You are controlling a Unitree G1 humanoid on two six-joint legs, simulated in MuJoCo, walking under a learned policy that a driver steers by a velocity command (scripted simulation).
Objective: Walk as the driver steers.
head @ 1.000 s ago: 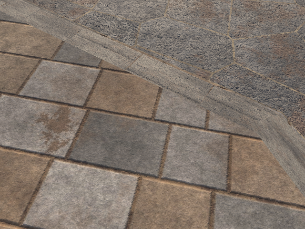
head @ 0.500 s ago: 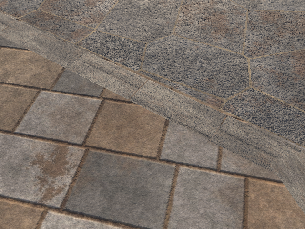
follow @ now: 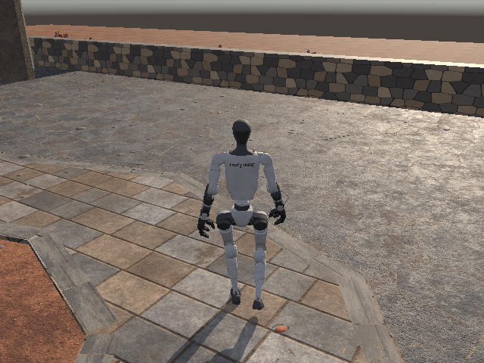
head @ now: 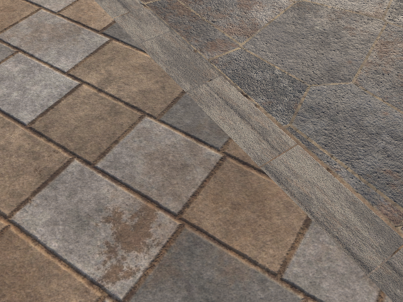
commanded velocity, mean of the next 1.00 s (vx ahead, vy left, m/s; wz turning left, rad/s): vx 0.50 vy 0.00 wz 0.59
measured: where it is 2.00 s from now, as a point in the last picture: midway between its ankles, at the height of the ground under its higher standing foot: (93, 178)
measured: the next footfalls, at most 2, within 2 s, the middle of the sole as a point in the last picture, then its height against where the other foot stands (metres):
right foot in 0.44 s outside the picture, level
left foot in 0.96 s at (144, 264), level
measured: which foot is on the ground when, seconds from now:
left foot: down 0.00-0.46, up 0.48-0.94, down 0.96-1.00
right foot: up 0.00-0.42, down 0.44-0.98, up 1.00-1.00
